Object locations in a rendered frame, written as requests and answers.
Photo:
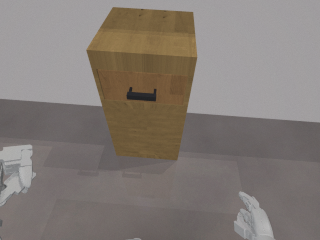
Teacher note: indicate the right robot hand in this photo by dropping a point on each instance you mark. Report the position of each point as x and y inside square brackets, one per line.
[257, 222]

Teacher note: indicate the drawer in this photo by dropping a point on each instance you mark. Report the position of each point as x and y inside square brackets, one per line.
[170, 88]

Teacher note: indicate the left robot hand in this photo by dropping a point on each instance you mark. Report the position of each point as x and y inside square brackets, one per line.
[15, 161]

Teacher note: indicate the cabinet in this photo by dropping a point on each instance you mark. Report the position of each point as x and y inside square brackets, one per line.
[148, 41]

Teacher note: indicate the handle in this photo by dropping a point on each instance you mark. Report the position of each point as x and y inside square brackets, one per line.
[141, 96]

